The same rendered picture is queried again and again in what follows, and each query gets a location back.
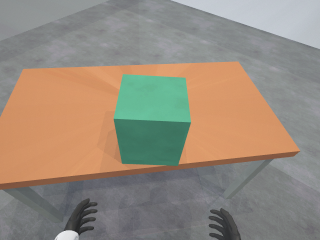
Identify robot right hand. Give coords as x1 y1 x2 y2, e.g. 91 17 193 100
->
208 208 241 240

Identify carton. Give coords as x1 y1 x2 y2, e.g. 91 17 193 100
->
113 74 191 166

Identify robot left hand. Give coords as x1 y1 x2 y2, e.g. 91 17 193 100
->
63 198 98 236

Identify table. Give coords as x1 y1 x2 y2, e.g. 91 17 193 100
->
0 61 300 223

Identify robot left forearm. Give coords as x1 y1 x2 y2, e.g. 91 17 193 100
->
55 230 79 240

